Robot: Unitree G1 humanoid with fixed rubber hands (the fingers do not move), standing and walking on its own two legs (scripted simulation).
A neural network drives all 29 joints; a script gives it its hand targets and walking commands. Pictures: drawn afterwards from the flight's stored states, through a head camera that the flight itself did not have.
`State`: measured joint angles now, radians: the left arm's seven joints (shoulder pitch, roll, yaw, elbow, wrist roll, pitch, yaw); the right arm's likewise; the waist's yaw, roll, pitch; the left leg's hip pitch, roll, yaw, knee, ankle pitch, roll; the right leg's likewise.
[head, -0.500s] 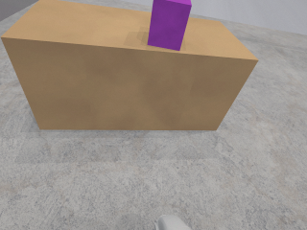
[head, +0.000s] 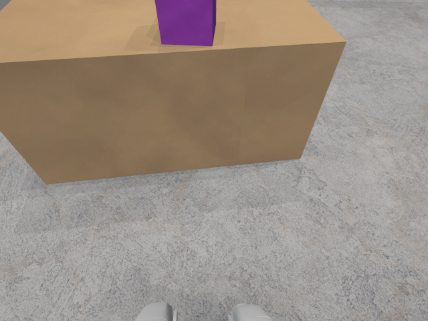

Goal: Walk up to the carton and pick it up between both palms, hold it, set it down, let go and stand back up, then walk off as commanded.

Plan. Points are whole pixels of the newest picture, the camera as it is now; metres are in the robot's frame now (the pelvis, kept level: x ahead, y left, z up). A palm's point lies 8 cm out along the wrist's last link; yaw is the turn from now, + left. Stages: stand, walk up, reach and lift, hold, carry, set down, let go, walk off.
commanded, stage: walk off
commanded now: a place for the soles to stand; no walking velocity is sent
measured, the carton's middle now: out of the picture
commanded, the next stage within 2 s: none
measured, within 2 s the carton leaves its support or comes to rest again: neither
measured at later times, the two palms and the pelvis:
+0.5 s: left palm (77, 278) +0.23 +0.29 -0.12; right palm (398, 306) +0.15 -0.34 -0.06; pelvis +0.14 +0.00 +0.01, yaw -2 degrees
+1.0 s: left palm (104, 279) +0.22 +0.22 -0.07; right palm out of the picture +0.10 -0.42 -0.10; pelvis +0.10 -0.09 +0.02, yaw -6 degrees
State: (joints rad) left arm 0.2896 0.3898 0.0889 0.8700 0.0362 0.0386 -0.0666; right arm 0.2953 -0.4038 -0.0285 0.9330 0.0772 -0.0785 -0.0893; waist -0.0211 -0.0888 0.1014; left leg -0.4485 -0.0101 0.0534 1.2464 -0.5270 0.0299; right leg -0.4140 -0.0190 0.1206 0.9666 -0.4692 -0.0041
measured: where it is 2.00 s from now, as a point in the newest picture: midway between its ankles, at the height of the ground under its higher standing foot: outside the picture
